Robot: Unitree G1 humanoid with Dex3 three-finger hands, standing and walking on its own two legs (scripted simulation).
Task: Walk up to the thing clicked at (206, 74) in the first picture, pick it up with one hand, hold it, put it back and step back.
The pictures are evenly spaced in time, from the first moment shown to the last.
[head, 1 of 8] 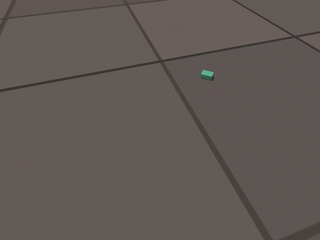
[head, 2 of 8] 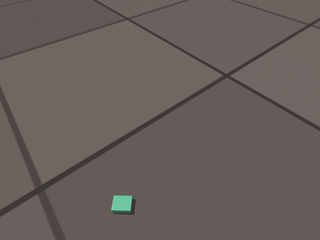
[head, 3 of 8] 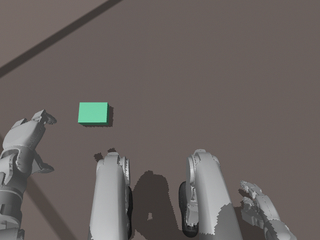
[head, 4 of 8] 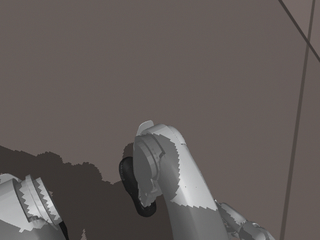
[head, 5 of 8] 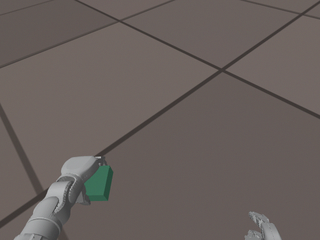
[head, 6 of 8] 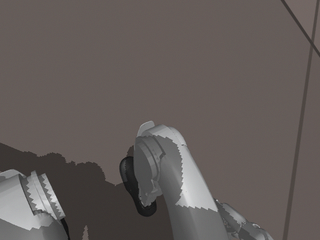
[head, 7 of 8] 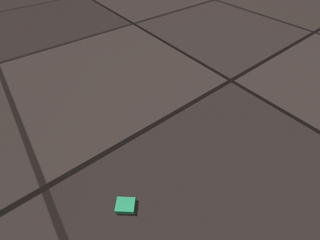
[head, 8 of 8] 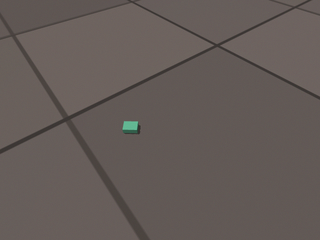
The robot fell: no
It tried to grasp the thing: yes
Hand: left
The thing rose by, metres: 0.69
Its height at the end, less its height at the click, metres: +0.00
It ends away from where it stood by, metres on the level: 0.00
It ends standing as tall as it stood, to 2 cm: yes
